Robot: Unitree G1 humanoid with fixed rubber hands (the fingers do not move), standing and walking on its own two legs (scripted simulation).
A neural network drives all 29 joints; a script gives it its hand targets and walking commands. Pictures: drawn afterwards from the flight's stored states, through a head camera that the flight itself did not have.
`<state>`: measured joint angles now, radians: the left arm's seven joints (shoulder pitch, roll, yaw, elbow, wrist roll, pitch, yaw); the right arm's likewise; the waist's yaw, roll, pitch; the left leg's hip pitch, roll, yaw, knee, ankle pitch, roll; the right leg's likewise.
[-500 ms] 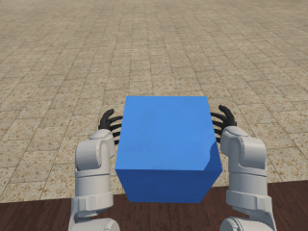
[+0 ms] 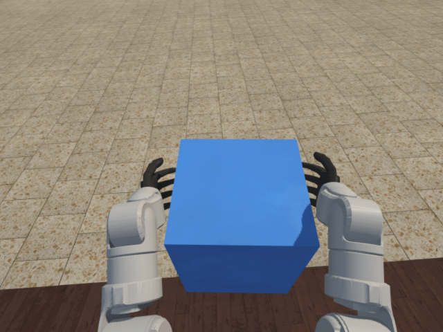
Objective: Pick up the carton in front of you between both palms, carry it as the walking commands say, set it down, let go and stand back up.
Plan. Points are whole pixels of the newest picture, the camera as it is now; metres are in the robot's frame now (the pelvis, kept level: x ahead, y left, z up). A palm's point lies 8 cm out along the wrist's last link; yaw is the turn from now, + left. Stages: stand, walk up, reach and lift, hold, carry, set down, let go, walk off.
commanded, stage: carry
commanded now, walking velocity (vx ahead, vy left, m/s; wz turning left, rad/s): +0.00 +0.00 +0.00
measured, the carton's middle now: (237, 221) +0.32 +0.00 +0.04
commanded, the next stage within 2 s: none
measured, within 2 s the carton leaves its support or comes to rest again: neither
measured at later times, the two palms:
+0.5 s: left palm (153, 195) +0.32 +0.15 +0.12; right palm (325, 190) +0.33 -0.15 +0.12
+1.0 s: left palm (151, 199) +0.31 +0.15 +0.13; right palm (330, 194) +0.31 -0.15 +0.13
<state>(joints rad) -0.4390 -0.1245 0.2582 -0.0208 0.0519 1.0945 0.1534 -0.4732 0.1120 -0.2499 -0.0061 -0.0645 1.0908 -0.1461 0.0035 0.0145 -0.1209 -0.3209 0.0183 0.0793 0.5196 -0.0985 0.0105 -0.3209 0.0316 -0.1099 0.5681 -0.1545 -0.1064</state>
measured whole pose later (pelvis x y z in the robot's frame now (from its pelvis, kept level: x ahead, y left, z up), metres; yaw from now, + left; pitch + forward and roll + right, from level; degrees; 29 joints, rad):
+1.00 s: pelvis -0.01 +0.00 +0.00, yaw +0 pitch +1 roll +0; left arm -0.46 -0.12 0.26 0.01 0.06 1.10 0.16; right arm -0.49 0.10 -0.25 0.03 -0.07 1.09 -0.15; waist 0.00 0.01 -0.13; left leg -0.31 0.03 0.08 0.53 -0.09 0.01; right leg -0.31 0.03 -0.13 0.56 -0.14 -0.11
